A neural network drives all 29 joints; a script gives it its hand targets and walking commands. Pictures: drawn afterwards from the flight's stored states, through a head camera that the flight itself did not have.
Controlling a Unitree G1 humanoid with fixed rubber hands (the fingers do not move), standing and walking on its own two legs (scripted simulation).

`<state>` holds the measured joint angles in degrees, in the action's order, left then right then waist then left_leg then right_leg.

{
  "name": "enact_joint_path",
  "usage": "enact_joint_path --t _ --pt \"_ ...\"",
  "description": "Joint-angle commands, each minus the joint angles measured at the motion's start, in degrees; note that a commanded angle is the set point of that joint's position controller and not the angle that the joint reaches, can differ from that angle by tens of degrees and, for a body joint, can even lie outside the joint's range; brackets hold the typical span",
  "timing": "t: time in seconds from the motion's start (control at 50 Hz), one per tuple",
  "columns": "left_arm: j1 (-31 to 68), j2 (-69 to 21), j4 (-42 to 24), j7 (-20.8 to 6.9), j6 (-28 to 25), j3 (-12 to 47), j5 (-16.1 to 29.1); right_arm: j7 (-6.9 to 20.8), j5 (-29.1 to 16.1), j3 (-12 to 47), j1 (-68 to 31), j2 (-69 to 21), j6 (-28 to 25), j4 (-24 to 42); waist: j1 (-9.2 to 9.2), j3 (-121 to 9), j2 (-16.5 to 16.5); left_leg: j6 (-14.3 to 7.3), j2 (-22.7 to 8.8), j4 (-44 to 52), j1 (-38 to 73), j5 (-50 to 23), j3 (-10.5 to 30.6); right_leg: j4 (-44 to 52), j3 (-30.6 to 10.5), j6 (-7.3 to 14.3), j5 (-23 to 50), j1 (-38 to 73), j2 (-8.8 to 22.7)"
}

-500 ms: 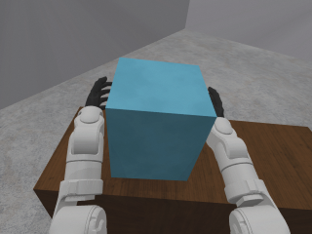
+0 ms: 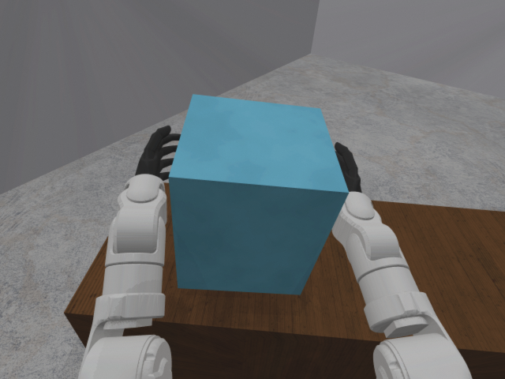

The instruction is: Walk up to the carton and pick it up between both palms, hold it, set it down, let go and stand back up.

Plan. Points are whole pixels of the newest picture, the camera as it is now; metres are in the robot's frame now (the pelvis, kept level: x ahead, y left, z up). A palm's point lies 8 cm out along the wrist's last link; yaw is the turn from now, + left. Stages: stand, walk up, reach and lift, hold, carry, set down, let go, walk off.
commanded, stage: hold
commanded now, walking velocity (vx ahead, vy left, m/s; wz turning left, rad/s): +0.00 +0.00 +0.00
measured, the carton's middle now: (248, 198) +0.38 +0.00 +0.14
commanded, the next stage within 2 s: none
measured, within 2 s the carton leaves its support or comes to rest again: neither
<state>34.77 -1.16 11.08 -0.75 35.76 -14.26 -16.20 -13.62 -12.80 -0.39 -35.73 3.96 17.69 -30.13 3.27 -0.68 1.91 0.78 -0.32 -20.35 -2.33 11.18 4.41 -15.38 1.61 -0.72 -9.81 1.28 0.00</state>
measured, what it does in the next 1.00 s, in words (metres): stands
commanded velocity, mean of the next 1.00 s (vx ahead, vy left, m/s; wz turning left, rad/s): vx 0.00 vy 0.00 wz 0.00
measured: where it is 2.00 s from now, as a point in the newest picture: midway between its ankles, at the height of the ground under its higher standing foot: outside the picture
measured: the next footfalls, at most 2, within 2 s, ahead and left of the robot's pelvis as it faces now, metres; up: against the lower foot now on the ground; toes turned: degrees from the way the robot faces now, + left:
none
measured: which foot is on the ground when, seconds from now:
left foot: down 0.00-1.00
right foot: down 0.00-1.00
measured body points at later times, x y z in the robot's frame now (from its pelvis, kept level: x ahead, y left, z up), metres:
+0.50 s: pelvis -0.01 +0.00 +0.00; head -0.05 +0.03 +0.45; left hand +0.38 +0.15 +0.20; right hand +0.37 -0.16 +0.17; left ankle +0.01 +0.13 -0.75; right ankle -0.01 -0.13 -0.75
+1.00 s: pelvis -0.01 +0.00 +0.00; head -0.05 +0.02 +0.45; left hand +0.38 +0.15 +0.20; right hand +0.37 -0.16 +0.17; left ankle +0.01 +0.13 -0.75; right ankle -0.01 -0.13 -0.75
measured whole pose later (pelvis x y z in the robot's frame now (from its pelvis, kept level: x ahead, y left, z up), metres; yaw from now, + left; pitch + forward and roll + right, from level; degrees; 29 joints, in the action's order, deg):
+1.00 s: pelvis -0.01 +0.00 +0.00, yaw +0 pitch -7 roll -1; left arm 35.9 -1.1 11.6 0.1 36.9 -13.2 -16.8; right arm -12.6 -12.3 -1.7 -36.1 3.9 17.0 -31.5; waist 3.5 -0.1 2.3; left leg 0.8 -0.4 -20.7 -3.1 10.9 4.2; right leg -16.0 1.5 -0.7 -9.6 0.4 -0.1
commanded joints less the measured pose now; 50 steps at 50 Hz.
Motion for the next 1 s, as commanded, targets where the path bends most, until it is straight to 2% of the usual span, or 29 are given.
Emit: enact_joint_path --t 0.0,0.04,0.08,0.1,0.12,0.14,0.16,0.2,0.22,0.26,0.34,0.36,0.42,0.44,0.48,0.5,0.52,0.56,0.58,0.6,0.62,0.68,0.72,0.74,0.78,0.82,0.88,0.9,0.98 --pt "36.88 -36.18 -9.24 -7.63 -3.47 30.1 9.24 5.92 -5.23 23.17 -46.16 -35.57 -3.54 18.03 2.37 -20.42 -4.32 2.81 3.35 -0.39 8.35 -23.47 -3.24 -0.04 1.96 -2.42 19.57 3.62 -3.77" --pt "36.57 -36.19 -8.79 -7.42 -2.98 30.98 9.46 6.27 -4.83 23.12 -48.18 -35.09 -3.86 20.17 1.99 -19.86 -4.96 2.86 3.33 -0.57 8.04 -22.16 -3.16 0.48 2.17 -2.23 17.22 2.41 -3.63" --pt "36.21 -36.04 -9.83 -7.42 -2.97 31.07 9.24 6.36 -4.53 22.74 -45.42 -34.77 -3.09 18.41 2.65 -18.74 -4.73 2.84 3.06 0.33 7.83 -20.81 -3.05 0.46 2.31 -2.25 15.74 2.17 -3.62" --pt "35.87 -36.43 -9.55 -7.26 -2.49 30.65 8.84 6.57 -4.61 22.58 -46.31 -34.73 -3.1 19.06 1.84 -18.7 -5.23 2.76 3.1 0.51 7.38 -20.31 -3.13 0.72 2.4 -1.9 13.98 2.17 -3.64" --pt "36.45 -36.08 -8.09 -7.27 -2.17 30.32 8.46 6.79 -3.91 21.06 -46.49 -34.16 -2.84 17.24 2.2 -16.63 -5.68 2.83 2.97 1.17 6.53 -18.1 -3.21 1.0 2.38 -1.8 11.68 1.11 -3.43" --pt "34.88 -36.59 -7.12 -7.29 -1.76 29.73 8.49 7.1 -4.08 21.74 -48.57 -34.26 -3.46 19.68 1.03 -18.38 -4.76 2.24 2.81 1.06 6.51 -17.99 -3.23 1.14 2.33 -1.61 10.95 1.45 -3.48" --pt "34.95 -36.57 -7.91 -7.15 -1.86 30.39 8.79 7.17 -4.03 21.46 -47.8 -34.34 -3.46 19.39 1.52 -18.01 -4.97 2.42 2.73 1.01 6.81 -18.37 -3.29 0.97 2.34 -1.45 11.21 1.28 -3.71" --pt "36.78 -37.02 -9.35 -6.67 -2.4 31.49 9.79 7.45 -4.97 22.46 -49.47 -34.95 -3.99 20.37 0.81 -20.38 -6.2 2.64 2.75 0.36 7.39 -20.22 -3.04 0.5 2.42 -1.33 12.08 1.14 -3.76" --pt "35.94 -37.22 -7.32 -6.41 -2.19 31.11 9.71 7.61 -5.17 22.77 -52.26 -34.65 -4.36 22.06 -0.09 -21.09 -5.5 2.28 2.75 0.01 7.55 -20.05 -3.01 0.88 2.49 -1.26 11.04 0.68 -3.95" --pt "36.05 -37.23 -7.22 -6.06 -2.61 31.63 10.14 7.48 -4.72 22.02 -50.5 -34.16 -4.18 20.88 1.09 -21.19 -5.81 2.45 2.79 -0.29 8.1 -19.97 -3.0 0.83 2.29 -1.33 11.81 -0.06 -3.81" --pt "38.26 -36.4 -7.61 -5.93 -2.82 30.19 9.4 8.0 -3.34 20.65 -49.76 -34.2 -3.72 17.38 0.97 -21.5 -5.31 2.35 2.56 0.82 7.78 -17.0 -3.21 1.11 2.44 -1.11 8.71 -0.23 -3.61" --pt "37.76 -36.98 -6.87 -5.93 -2.8 30.56 9.89 8.12 -3.11 20.52 -50.39 -34.6 -4.1 18.56 1.12 -21.74 -4.81 1.89 2.53 0.82 7.62 -16.55 -3.25 1.27 2.33 -1.18 8.79 -0.21 -3.59" --pt "36.61 -36.27 -5.24 -6.37 -2.87 28.22 8.98 7.81 -2.93 21.99 -51.41 -36.06 -4.1 18.98 -0.49 -21.62 -1.96 0.65 3.2 1.27 5.54 -16.19 -3.73 0.8 1.82 -1.94 11.87 2.34 -3.49" --pt "37.12 -35.66 -5.37 -6.47 -3.08 27.74 8.76 7.7 -2.98 21.47 -49.89 -35.8 -3.8 16.88 0.08 -20.51 -1.99 0.89 3.16 1.52 5.41 -16.65 -3.71 0.55 1.76 -2.05 12.94 2.71 -3.55" --pt "37.37 -35.73 -4.87 -6.68 -3.1 28.03 9.18 7.66 -3.36 21.97 -51.77 -35.75 -4.24 18.03 -0.52 -22.5 -2.27 0.82 3.21 1.37 5.43 -15.84 -3.84 0.68 1.78 -1.9 11.55 2.53 -3.56" --pt "38.05 -36.52 -7.47 -6.33 -3.52 29.23 9.89 7.67 -4.02 23.16 -51.65 -36.71 -4.65 19.44 -0.66 -24.77 -2.96 1.19 3.19 0.4 6.7 -19.2 -3.81 0.06 1.87 -1.88 14.18 3.23 -3.81" --pt "38.19 -36.18 -6.3 -6.07 -3.43 29.21 9.64 7.68 -3.85 22.38 -51.6 -35.73 -4.39 18.06 -0.19 -22.4 -3.39 1.47 3.09 0.45 6.81 -19.04 -3.57 0.53 1.89 -1.73 13.04 1.54 -3.89" --pt "37.71 -36.34 -4.41 -6.19 -2.97 28.84 9.46 7.79 -3.9 22.41 -53.11 -35.59 -4.58 18.7 -0.82 -22.35 -2.86 1.03 3.13 0.62 6.56 -17.23 -3.65 1.16 1.97 -1.7 10.78 1.08 -3.67" --pt "36.91 -36.49 -5.72 -6.25 -3.2 28.72 9.59 7.58 -3.96 22.51 -50.87 -36.15 -4.32 18.5 0.1 -22.53 -2.07 0.78 3.06 0.56 7.35 -18.91 -3.59 1.02 1.8 -1.86 13.11 1.83 -3.81" --pt "38.33 -36.64 -6.44 -6.35 -3.51 29.67 9.85 7.45 -3.61 21.49 -49.96 -35.73 -4.19 17.68 1.26 -22.88 -3.34 1.58 2.96 0.27 7.97 -19.43 -3.36 0.69 1.99 -1.83 13.77 1.56 -3.81" --pt "37.11 -36.34 -4.72 -6.52 -3.15 28.78 9.34 7.38 -3.6 22.0 -51.24 -35.73 -4.22 18.78 0.18 -21.91 -2.82 1.19 3.21 0.21 7.29 -18.64 -3.52 1.01 1.72 -1.83 13.32 1.7 -3.58" --pt "37.31 -36.12 -3.68 -7.32 -3.36 28.16 8.93 7.02 -2.61 20.91 -50.03 -35.93 -3.83 17.28 1.29 -20.93 -2.17 0.74 3.31 1.32 5.49 -14.89 -3.81 0.78 1.54 -2.35 13.27 2.27 -3.12" --pt "37.58 -35.93 -4.81 -7.34 -3.38 27.85 8.84 6.98 -3.01 21.22 -50.07 -36.15 -3.85 17.31 0.73 -20.97 -2.66 1.02 3.37 1.2 5.49 -16.34 -3.64 0.37 1.71 -2.28 14.93 3.13 -3.12" --pt "37.86 -35.65 -4.52 -7.42 -3.41 27.66 8.64 6.87 -2.81 20.84 -49.21 -36.41 -3.59 16.08 1.35 -19.82 -2.43 1.04 3.43 1.35 5.43 -15.98 -3.62 0.5 1.65 -2.54 15.11 3.22 -3.0" --pt "37.89 -36.2 -4.29 -7.31 -3.44 28.62 9.51 6.85 -3.62 21.98 -52.02 -36.57 -4.3 19.22 0.55 -22.42 -3.04 1.2 3.58 0.6 5.54 -16.96 -3.48 0.54 1.68 -2.33 14.82 3.38 -3.12" --pt "38.47 -35.86 -3.7 -7.08 -3.46 27.54 8.37 7.09 -2.99 20.96 -50.53 -35.78 -3.71 15.55 0.56 -19.48 -3.5 1.35 3.34 1.42 5.16 -16.06 -3.58 0.75 1.95 -2.1 12.37 1.94 -3.26" --pt "37.08 -36.12 -4.56 -7.2 -3.29 27.7 8.53 7.31 -2.97 21.43 -50.09 -36.03 -4.01 16.91 0.36 -20.11 -2.28 1.32 3.24 1.03 6.18 -17.81 -3.73 0.58 2.13 -2.11 14.11 2.57 -3.65" --pt "38.08 -35.78 -5.91 -7.12 -3.35 27.87 8.31 7.21 -3.32 21.52 -49.01 -35.7 -3.72 15.33 0.66 -20.3 -3.46 1.63 3.22 1.01 6.66 -18.33 -3.6 0.27 1.96 -2.17 14.9 2.7 -3.45" --pt "36.61 -36.6 -6.87 -7.18 -3.51 29.37 9.7 6.62 -4.55 23.01 -50.86 -36.53 -4.72 21.02 0.74 -23.65 -2.76 1.32 3.49 -0.47 7.54 -21.56 -3.48 -0.06 1.8 -2.61 19.02 3.89 -3.48"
